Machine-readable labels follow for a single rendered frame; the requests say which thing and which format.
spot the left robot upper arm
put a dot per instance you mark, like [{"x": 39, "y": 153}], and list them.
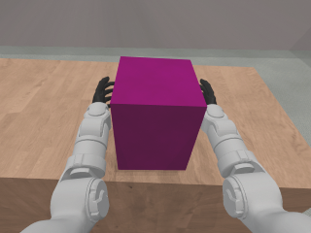
[{"x": 77, "y": 205}]

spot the right robot hand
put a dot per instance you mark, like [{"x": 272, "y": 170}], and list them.
[{"x": 208, "y": 92}]

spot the right robot forearm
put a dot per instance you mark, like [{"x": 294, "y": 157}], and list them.
[{"x": 233, "y": 156}]

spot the left robot hand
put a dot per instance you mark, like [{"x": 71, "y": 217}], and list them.
[{"x": 100, "y": 92}]

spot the pedestal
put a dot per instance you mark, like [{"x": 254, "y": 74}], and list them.
[{"x": 42, "y": 105}]

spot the right robot upper arm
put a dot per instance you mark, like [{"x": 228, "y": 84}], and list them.
[{"x": 255, "y": 199}]

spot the left robot forearm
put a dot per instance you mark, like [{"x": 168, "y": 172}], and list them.
[{"x": 88, "y": 156}]

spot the carton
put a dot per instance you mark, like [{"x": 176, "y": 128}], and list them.
[{"x": 157, "y": 108}]

